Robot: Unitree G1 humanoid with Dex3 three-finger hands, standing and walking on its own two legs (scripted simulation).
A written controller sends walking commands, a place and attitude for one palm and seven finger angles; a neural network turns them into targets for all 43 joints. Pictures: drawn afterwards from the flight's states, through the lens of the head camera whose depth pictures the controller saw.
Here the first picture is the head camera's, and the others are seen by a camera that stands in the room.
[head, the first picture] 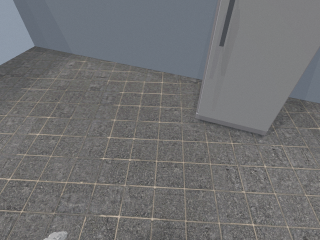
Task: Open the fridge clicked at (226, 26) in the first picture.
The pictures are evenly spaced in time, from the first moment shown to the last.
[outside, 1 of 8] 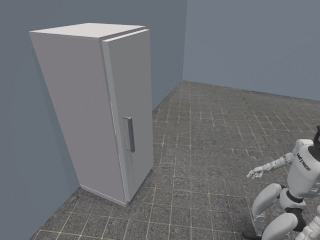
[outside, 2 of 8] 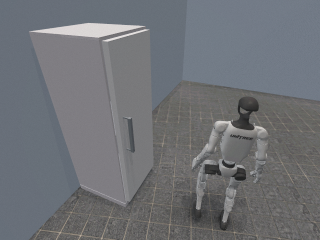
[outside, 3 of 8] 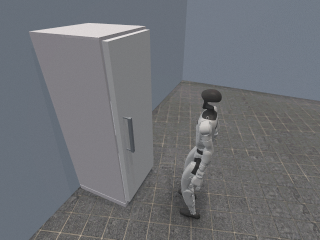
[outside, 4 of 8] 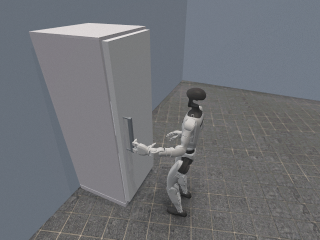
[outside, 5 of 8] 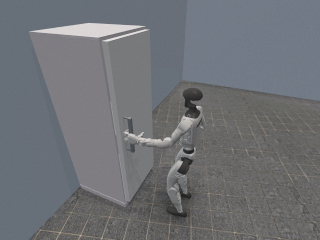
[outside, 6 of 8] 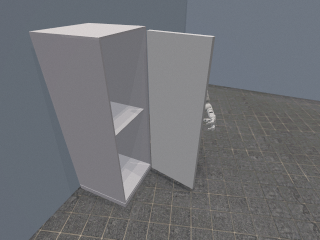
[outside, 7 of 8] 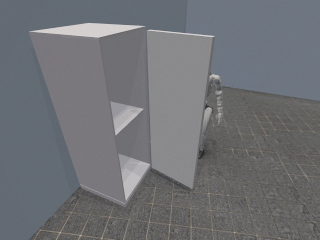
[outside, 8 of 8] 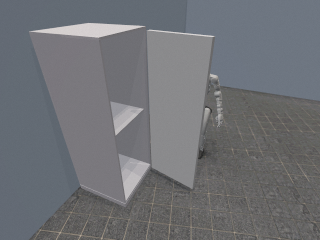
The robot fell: no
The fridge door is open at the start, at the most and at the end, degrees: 0 84 79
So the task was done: yes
